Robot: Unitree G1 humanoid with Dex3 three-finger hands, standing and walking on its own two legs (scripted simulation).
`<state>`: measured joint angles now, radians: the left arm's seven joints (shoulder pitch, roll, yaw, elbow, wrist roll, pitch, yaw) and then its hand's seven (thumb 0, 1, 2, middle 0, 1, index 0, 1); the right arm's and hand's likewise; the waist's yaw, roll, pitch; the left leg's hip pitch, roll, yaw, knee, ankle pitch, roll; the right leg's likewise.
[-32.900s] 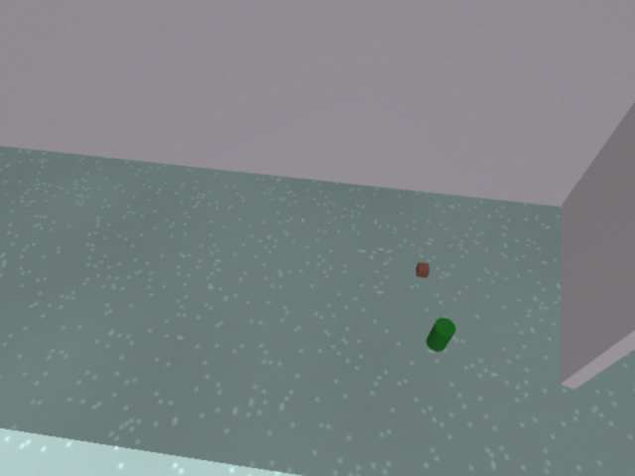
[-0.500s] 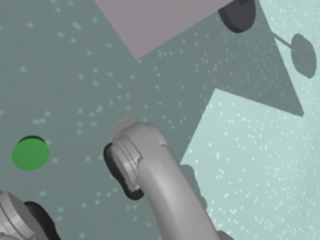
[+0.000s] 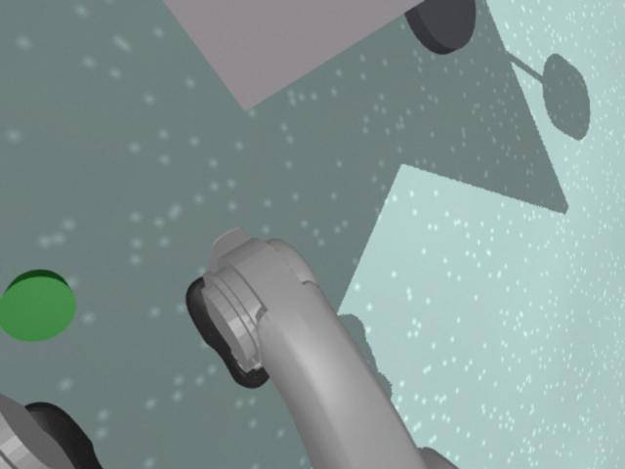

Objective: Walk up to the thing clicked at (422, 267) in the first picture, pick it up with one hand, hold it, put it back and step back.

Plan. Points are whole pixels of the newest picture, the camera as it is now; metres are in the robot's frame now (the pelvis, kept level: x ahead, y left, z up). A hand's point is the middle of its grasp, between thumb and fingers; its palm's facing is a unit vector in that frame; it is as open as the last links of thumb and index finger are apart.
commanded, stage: rest palm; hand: left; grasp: from above
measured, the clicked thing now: out of the picture +0.56 +0.31 -0.31
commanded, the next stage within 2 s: close in 1.10 s
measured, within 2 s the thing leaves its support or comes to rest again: neither
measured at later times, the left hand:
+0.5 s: hand out of the picture +0.53 +0.29 -0.25, palm faces -0.31 -0.31 -0.90, open 13.4 cm
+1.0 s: hand out of the picture +0.54 +0.29 -0.26, palm faces -0.28 -0.33 -0.90, open 13.0 cm
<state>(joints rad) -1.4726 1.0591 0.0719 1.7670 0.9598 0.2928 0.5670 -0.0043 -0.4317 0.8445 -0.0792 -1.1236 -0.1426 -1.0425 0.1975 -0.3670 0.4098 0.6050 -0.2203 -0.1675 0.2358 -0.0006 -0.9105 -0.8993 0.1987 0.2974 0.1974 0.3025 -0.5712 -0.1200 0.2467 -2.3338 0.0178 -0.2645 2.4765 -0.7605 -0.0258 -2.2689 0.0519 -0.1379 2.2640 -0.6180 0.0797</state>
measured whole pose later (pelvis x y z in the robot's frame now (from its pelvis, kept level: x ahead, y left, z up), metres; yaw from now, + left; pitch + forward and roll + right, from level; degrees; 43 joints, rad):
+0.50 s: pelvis +0.00 +0.00 +0.00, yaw +0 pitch +35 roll -15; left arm -1.47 1.07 0.05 1.73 0.93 0.31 0.55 0.00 -0.39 0.83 -0.12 -1.08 -0.17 -1.01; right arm 0.19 -0.37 0.42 0.61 -0.22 -0.17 0.24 0.00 -0.91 -0.90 0.20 0.30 0.20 0.30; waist -0.57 -0.12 0.25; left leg -2.33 0.02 -0.27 2.46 -0.76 -0.02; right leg -2.26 0.05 -0.14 2.25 -0.62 0.08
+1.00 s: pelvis +0.00 +0.00 +0.01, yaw +0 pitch +35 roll -15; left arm -1.48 1.08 0.07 1.73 0.92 0.31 0.57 0.00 -0.31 0.78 -0.20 -0.98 -0.24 -0.92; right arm 0.18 -0.37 0.42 0.61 -0.22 -0.18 0.24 0.00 -0.90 -0.90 0.20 0.30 0.20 0.30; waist -0.57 -0.13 0.26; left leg -2.33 0.02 -0.27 2.46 -0.76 -0.03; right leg -2.26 0.05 -0.15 2.24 -0.62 0.08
